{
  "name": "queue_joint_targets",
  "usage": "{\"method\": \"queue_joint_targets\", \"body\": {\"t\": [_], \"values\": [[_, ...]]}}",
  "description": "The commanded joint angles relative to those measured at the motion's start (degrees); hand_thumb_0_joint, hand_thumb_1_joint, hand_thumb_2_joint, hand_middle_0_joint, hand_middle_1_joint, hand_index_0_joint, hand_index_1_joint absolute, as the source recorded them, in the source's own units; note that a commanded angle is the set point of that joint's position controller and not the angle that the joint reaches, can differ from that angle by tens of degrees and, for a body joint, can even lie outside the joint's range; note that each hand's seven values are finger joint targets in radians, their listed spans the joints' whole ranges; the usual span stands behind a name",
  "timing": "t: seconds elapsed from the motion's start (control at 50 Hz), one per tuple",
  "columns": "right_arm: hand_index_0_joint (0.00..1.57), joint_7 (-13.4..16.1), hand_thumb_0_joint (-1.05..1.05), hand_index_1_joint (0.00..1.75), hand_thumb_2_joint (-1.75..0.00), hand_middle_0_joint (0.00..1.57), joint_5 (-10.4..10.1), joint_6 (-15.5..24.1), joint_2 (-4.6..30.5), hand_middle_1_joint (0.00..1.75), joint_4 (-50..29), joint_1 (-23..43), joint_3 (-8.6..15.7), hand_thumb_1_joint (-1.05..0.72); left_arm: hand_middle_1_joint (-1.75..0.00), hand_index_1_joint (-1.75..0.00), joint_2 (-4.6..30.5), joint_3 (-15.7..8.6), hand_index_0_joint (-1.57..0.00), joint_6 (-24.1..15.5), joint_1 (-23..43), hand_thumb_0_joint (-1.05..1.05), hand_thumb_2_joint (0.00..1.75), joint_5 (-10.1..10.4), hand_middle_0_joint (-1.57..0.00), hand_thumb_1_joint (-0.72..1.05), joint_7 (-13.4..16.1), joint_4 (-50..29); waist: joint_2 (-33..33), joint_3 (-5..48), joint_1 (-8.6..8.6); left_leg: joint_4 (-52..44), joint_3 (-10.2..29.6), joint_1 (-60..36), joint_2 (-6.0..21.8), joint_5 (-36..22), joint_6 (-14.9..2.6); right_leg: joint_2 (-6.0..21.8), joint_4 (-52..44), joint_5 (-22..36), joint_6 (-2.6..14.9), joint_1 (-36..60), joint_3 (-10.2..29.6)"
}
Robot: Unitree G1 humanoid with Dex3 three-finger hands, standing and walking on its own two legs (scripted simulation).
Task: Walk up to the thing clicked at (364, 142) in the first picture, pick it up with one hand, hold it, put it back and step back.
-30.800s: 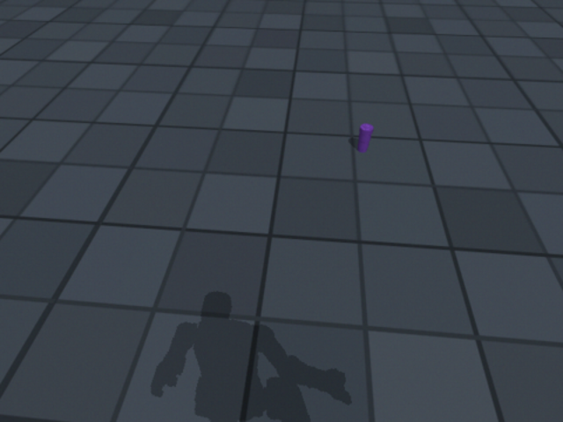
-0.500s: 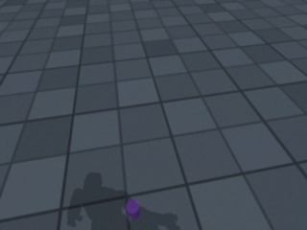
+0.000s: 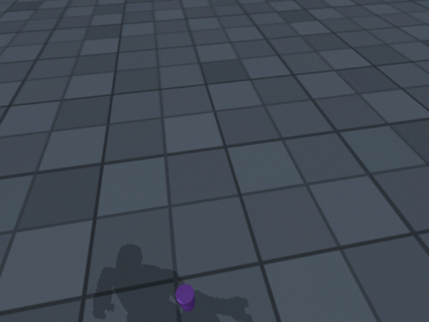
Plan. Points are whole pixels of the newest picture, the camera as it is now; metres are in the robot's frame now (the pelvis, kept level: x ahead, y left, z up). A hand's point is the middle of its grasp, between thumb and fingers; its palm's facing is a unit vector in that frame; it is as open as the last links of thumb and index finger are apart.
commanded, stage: stand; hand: left
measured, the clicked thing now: (186, 299) +0.37 +0.16 -0.71
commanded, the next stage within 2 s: step back in 0.16 s
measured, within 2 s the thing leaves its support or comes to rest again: neither
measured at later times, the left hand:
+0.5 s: hand out of the picture +0.06 +0.29 -0.18, palm faces +0.00 -0.93 -0.37, open 7.4 cm
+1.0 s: hand out of the picture -0.07 +0.28 -0.17, palm faces -0.06 -0.91 -0.40, open 7.4 cm
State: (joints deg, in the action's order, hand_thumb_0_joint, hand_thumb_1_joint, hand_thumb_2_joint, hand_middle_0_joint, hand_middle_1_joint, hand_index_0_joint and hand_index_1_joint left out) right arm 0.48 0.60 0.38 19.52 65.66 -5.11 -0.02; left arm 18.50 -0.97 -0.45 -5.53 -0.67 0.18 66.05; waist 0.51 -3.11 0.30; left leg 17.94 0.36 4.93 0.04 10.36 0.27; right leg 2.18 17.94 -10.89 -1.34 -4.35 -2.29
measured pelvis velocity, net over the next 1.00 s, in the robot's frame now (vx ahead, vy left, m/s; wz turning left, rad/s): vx -0.18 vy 0.02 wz -0.05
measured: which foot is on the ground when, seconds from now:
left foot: down 0.00-0.98, up 1.00-1.00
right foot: down 0.00-0.50, up 0.52-0.92, down 0.94-1.00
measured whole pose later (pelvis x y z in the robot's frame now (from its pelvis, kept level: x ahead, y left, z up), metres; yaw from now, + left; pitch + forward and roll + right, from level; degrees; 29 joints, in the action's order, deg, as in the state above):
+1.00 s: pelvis -0.18 +0.02 -0.03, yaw -3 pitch -4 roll -2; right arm 0.5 0.4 -3.3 22.6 49.9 -4.9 2.8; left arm 19.6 -4.5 2.1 -8.7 -1.2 -0.1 51.8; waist 4.3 -11.6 -1.5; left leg 40.6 0.3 25.7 1.4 14.4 -1.2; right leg -3.2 38.8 -22.3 0.8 -12.9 1.0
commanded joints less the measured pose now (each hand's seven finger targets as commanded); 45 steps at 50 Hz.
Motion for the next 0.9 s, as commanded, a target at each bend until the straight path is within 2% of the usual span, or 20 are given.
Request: {"method": "queue_joint_targets", "body": {"t": [0.0, 0.12, 0.14, 0.22, 0.3, 0.36, 0.4, 0.42, 0.44, 0.46, 0.48, 0.5, 0.52, 0.54, 0.6, 0.68, 0.74, 0.8, 0.86, 0.88], "values": [[0.20, 0.62, 0.00, 0.30, -0.90, 0.20, 0.28, 1.35, 11.47, 0.30, -3.40, 1.86, 2.37, -0.90, -0.30, -0.30, 11.96, -1.82, -0.20, -1.03, 2.43, 0.00, 0.90, -0.31, -0.20, 0.90, 0.77, -3.51, -0.08, 4.10, -0.03, -3.03, 5.22, 1.11, 7.21, -10.34, -1.05, 5.95, -2.29, 8.41, 1.84, 0.84, 4.55], [0.20, 0.48, 0.00, 0.30, -0.90, 0.20, 0.23, 1.44, 11.50, 0.30, -3.29, 1.43, 2.27, -0.90, -0.30, -0.30, 12.35, -1.82, -0.20, -1.23, 2.05, 0.00, 0.90, -0.11, -0.20, 0.90, 0.68, -3.55, -0.71, 4.57, -0.12, -2.89, 5.36, 0.57, 7.26, -10.07, -1.21, 6.08, -2.52, 8.22, 1.94, 0.99, 4.91], [0.20, -0.10, 0.00, 0.30, -0.90, 0.20, -0.42, 0.25, 14.80, 0.30, -5.07, 3.63, 3.49, -0.90, -0.30, -0.30, 16.57, -4.56, -0.20, -0.78, 1.43, 0.00, 0.90, 1.10, -0.20, 0.90, 0.89, -4.69, -1.33, -1.95, -0.14, 3.51, 6.05, 5.23, 6.04, -17.61, -2.61, 5.29, 2.22, 15.78, 2.38, -4.32, 5.20], [0.20, -0.39, 0.00, 0.30, -0.90, 0.20, -1.12, -0.84, 13.91, 0.30, -7.33, 1.16, 4.22, -0.90, -0.30, -0.30, 15.73, -5.14, -0.20, -0.22, 0.60, 0.00, 0.90, 1.00, -0.20, 0.90, 1.29, -7.71, -1.58, 4.37, -1.11, 9.37, 4.94, 5.65, 5.07, -17.75, -3.88, 5.91, 5.95, 17.27, 5.45, -2.71, 5.24], [0.20, -0.70, 0.00, 0.30, -0.90, 0.20, -0.82, -1.81, 13.78, 0.30, -9.37, 0.04, 5.06, -0.90, -0.30, -0.30, 16.17, -5.53, -0.20, 0.66, 2.25, 0.00, 0.90, 0.64, -0.20, 0.90, 1.09, -11.08, -2.26, 8.05, -1.25, 15.96, 4.34, 6.79, 2.87, -10.48, -4.31, 9.22, 7.65, 13.36, 8.86, -5.72, 8.61], [0.20, -1.19, 0.00, 0.30, -0.90, 0.20, -0.36, -2.73, 12.75, 0.30, -10.43, -3.00, 5.39, -0.90, -0.30, -0.30, 17.89, -5.99, -0.20, 1.20, 5.77, 0.00, 0.90, -0.19, -0.20, 0.90, 1.18, -14.18, -9.47, 7.49, -2.17, 26.63, 1.23, 6.99, -1.61, 5.29, -3.81, 15.43, 5.28, 11.02, 12.95, -11.65, 13.45], [0.20, -1.64, 0.00, 0.30, -0.90, 0.20, -0.24, -3.19, 12.49, 0.30, -10.80, -6.43, 5.71, -0.90, -0.30, -0.30, 18.91, -6.32, -0.20, 1.32, 8.76, 0.00, 0.90, -0.90, -0.20, 0.90, 1.22, -16.07, -12.15, 6.38, -3.23, 30.94, 1.96, 5.59, -2.01, 14.28, -3.57, 18.18, 5.46, 9.91, 14.71, -17.61, 14.19], [0.20, -1.75, 0.00, 0.30, -0.90, 0.20, -0.35, -3.13, 13.20, 0.30, -10.81, -9.23, 6.02, -0.90, -0.30, -0.30, 18.98, -6.26, -0.20, 1.41, 10.76, 0.00, 0.90, -1.04, -0.20, 0.90, 1.27, -17.32, -13.03, 6.25, -4.78, 29.43, 3.84, 4.46, -0.42, 13.38, -4.25, 17.94, 7.70, 8.71, 13.31, -19.46, 13.72], [0.20, -1.74, 0.00, 0.30, -0.90, 0.20, -0.48, -2.82, 13.69, 0.30, -10.59, -10.13, 6.27, -0.90, -0.30, -0.30, 17.83, -5.91, -0.20, 1.62, 11.43, 0.00, 0.90, -0.77, -0.20, 0.90, 1.22, -17.77, -10.81, 5.83, -4.92, 25.67, 4.18, 5.18, 0.77, 6.77, -4.95, 14.35, 12.44, 5.65, 11.27, -19.00, 10.49], [0.20, -1.64, 0.00, 0.30, -0.90, 0.20, -0.16, -2.45, 15.17, 0.30, -11.32, -8.45, 6.46, -0.90, -0.30, -0.30, 15.83, -5.59, -0.20, 1.95, 9.67, 0.00, 0.90, -0.34, -0.20, 0.90, 1.23, -17.89, -2.49, 4.16, -3.83, 15.15, 10.22, 9.49, 5.51, -5.43, -6.58, 6.93, 21.43, -0.26, 7.70, -17.43, 5.69], [0.20, -1.30, 0.00, 0.30, -0.90, 0.20, 0.52, -1.86, 19.36, 0.30, -12.56, -6.14, 7.31, -0.90, -0.30, -0.30, 12.66, -4.89, -0.20, 2.38, 8.08, 0.00, 0.90, 0.41, -0.20, 0.90, 1.48, -18.24, 9.44, 1.52, -3.35, 3.19, 23.04, 11.16, 13.52, -18.54, -8.37, -5.00, 32.11, -12.35, 3.68, -20.88, 3.21], [0.20, -0.89, 0.00, 0.30, -0.90, 0.20, 1.10, -1.23, 21.28, 0.30, -13.11, -5.70, 7.61, -0.90, -0.30, -0.30, 12.59, -5.24, -0.20, 2.83, 6.08, 0.00, 0.90, 0.19, -0.20, 0.90, 2.01, -17.84, 9.64, 2.48, -2.50, 1.40, 29.57, 9.64, 16.90, -21.92, -10.92, -8.03, 39.26, -25.21, 3.52, -22.11, 9.80], [0.20, -0.50, 0.00, 0.30, -0.90, 0.20, 1.26, -0.83, 21.63, 0.30, -13.90, -4.42, 7.55, -0.90, -0.30, -0.30, 13.00, -5.25, -0.20, 2.93, 3.87, 0.00, 0.90, 0.06, -0.20, 0.90, 2.26, -17.72, 8.18, 3.55, -1.66, 3.30, 29.88, 7.62, 18.63, -27.18, -13.61, -8.07, 44.56, -27.46, 3.33, -23.59, 11.91], [0.20, -0.16, 0.00, 0.30, -0.90, 0.20, 1.44, -0.77, 21.30, 0.30, -14.69, -3.95, 7.50, -0.90, -0.30, -0.30, 13.07, -5.16, -0.20, 3.03, 3.52, 0.00, 0.90, 0.01, -0.20, 0.90, 2.51, -17.04, 8.83, 3.87, -1.93, 3.29, 29.47, 8.81, 18.24, -26.84, -12.41, -8.41, 47.62, -27.17, 3.45, -23.84, 14.39], [0.20, 0.89, 0.00, 0.30, -0.90, 0.20, 1.75, -0.68, 16.20, 0.30, -16.96, 0.90, 6.75, -0.90, -0.30, -0.30, 14.03, -5.31, -0.20, 3.39, -1.46, 0.00, 0.90, 0.80, -0.20, 0.90, 2.28, -15.97, 7.25, 6.14, 1.75, 7.32, 16.27, 2.74, 11.77, -24.51, -9.84, -7.36, 51.01, -18.20, 3.46, -24.89, 14.44], [0.20, 1.48, 0.00, 0.30, -0.90, 0.20, 1.15, -0.55, 14.70, 0.30, -17.82, -4.27, 6.78, -0.90, -0.30, -0.30, 14.06, -5.70, -0.20, 2.75, -0.39, 0.00, 0.90, -0.09, -0.20, 0.90, 2.09, -18.15, 5.01, 8.07, -1.45, 9.73, 16.56, -3.81, 13.77, -26.26, -14.42, -6.59, 48.96, -18.97, 0.61, -25.78, 12.44], [0.20, 1.53, 0.00, 0.30, -0.90, 0.20, 0.92, -0.67, 14.87, 0.30, -18.30, -5.74, 6.79, -0.90, -0.30, -0.30, 13.57, -5.76, -0.20, 2.23, -0.08, 0.00, 0.90, 0.00, -0.20, 0.90, 1.84, -19.74, 4.95, 7.02, -2.77, 10.11, 15.50, -5.10, 14.26, -26.70, -15.43, -5.93, 42.50, -19.99, -0.06, -25.03, 11.04], [0.20, 1.37, 0.00, 0.30, -0.90, 0.20, 1.20, -1.05, 16.09, 0.30, -19.22, -5.42, 7.03, -0.90, -0.30, -0.30, 13.44, -6.07, -0.20, 2.07, -1.08, 0.00, 0.90, 0.02, -0.20, 0.90, 1.48, -19.63, 6.72, 6.98, -3.36, 9.38, 15.99, -2.96, 14.59, -21.54, -15.14, -4.51, 33.92, -19.71, 0.06, -20.85, 8.41], [0.20, 1.05, 0.00, 0.30, -0.90, 0.20, 1.01, -1.51, 16.94, 0.30, -20.39, -2.97, 7.05, -0.90, -0.30, -0.30, 13.36, -6.39, -0.20, 2.07, -6.06, 0.00, 0.90, -0.10, -0.20, 0.90, 0.91, -17.99, 8.04, 8.31, -1.72, 8.31, 14.32, 3.05, 13.74, -11.79, -13.09, -3.57, 25.08, -16.35, 1.04, -13.21, 5.12], [0.20, 0.98, 0.00, 0.30, -0.90, 0.20, 0.77, -1.74, 17.19, 0.30, -20.52, -1.75, 7.11, -0.90, -0.30, -0.30, 12.74, -6.42, -0.20, 2.05, -9.06, 0.00, 0.90, -0.13, -0.20, 0.90, 0.68, -16.91, 8.17, 9.33, -0.18, 9.53, 13.74, 4.93, 13.44, -9.54, -11.89, -2.98, 17.72, -12.03, 1.80, -9.53, 4.24]]}}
